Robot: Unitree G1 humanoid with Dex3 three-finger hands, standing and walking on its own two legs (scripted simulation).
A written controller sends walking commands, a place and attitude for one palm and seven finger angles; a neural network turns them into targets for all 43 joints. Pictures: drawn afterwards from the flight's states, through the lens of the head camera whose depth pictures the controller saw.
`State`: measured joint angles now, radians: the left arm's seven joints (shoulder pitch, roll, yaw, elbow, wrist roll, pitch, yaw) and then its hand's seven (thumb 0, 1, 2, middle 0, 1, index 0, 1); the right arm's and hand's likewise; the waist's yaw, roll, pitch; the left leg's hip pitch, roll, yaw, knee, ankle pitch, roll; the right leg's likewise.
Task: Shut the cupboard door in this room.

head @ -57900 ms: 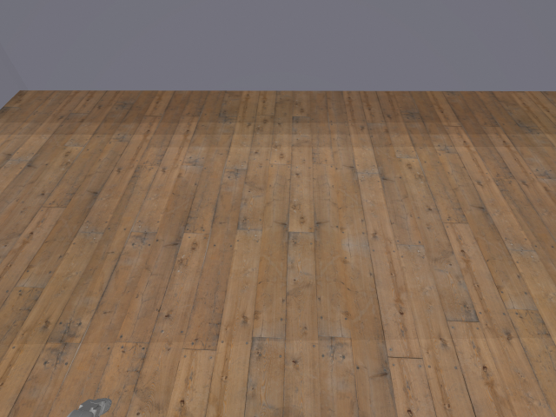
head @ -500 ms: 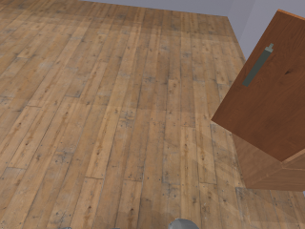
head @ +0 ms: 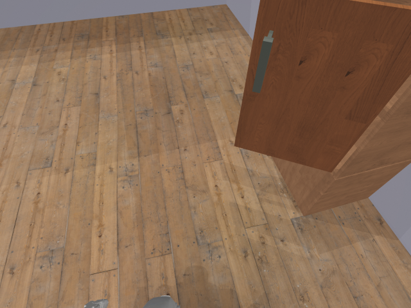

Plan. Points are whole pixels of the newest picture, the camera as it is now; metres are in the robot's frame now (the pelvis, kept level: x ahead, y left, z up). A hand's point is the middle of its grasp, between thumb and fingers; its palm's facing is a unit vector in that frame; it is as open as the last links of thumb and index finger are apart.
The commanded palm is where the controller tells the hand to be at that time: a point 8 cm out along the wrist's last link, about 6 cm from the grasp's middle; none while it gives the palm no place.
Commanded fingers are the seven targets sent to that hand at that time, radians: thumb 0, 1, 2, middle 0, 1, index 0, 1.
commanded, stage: turn to face it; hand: left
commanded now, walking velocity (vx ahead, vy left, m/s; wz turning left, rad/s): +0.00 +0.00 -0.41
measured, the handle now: (263, 62) +0.71 -0.12 +0.07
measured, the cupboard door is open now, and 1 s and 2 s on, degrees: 55 55 55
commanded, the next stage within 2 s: take the last steps up to it in 0.32 s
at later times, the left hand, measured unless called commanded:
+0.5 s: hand (130, 303) +0.15 +0.17 -0.16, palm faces -0.19 -0.95 -0.24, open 7.4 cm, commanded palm none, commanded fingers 0.00 0.90 0.90 -0.20 -0.30 -0.20 -0.30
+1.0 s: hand (160, 252) +0.25 +0.13 -0.16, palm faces -0.34 -0.93 -0.14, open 7.4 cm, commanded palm none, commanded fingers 0.00 0.90 0.90 -0.20 -0.30 -0.20 -0.30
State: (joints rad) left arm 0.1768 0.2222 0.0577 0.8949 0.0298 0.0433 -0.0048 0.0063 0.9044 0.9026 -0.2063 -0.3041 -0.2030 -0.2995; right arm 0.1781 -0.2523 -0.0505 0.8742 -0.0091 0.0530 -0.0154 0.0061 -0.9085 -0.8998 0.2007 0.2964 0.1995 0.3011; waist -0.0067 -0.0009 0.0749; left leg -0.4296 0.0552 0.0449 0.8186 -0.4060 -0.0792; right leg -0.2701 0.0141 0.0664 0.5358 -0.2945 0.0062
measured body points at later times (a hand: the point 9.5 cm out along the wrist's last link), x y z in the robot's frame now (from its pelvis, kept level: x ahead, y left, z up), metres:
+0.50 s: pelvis +0.01 +0.00 +0.00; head +0.05 -0.02 +0.45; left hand +0.16 +0.22 -0.14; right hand -0.02 -0.26 -0.16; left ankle +0.01 +0.12 -0.69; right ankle -0.03 -0.12 -0.73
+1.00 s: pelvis +0.11 -0.02 +0.01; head +0.15 -0.01 +0.46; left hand +0.27 +0.17 -0.15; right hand -0.03 -0.22 -0.12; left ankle +0.08 +0.10 -0.73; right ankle +0.14 -0.21 -0.67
